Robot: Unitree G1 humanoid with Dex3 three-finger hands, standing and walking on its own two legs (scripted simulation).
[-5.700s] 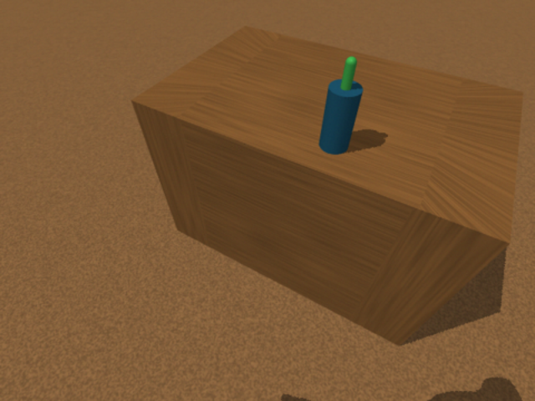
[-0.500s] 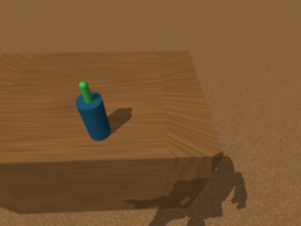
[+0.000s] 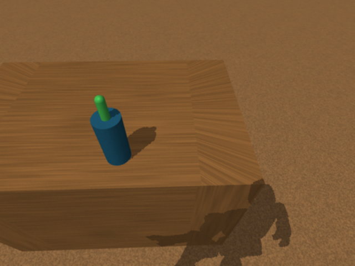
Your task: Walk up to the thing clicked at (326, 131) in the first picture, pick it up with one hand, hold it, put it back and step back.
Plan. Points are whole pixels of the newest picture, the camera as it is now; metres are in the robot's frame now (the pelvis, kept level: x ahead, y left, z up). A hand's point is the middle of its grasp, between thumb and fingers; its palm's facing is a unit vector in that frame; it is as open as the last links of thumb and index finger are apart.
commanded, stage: rise first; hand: left
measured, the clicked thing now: (110, 130) +0.45 +0.19 +0.04
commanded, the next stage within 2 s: go down in 1.68 s
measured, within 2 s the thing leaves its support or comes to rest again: neither
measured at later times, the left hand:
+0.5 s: hand (65, 260) +0.16 +0.27 -0.09, palm faces +0.29 -0.90 -0.34, open 14.7 cm
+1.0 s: hand (48, 242) +0.17 +0.26 +0.02, palm faces +0.36 -0.86 -0.35, open 17.5 cm
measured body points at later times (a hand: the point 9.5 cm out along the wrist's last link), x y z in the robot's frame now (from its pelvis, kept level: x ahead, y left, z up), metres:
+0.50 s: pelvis +0.00 +0.00 -0.01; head +0.01 +0.00 +0.44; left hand +0.14 +0.31 -0.06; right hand +0.17 -0.27 -0.10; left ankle -0.02 +0.12 -0.75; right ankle +0.02 -0.14 -0.75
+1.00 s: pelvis +0.00 -0.01 +0.00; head -0.01 -0.02 +0.45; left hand +0.14 +0.30 +0.04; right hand +0.18 -0.27 -0.08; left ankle -0.02 +0.12 -0.75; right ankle +0.02 -0.14 -0.75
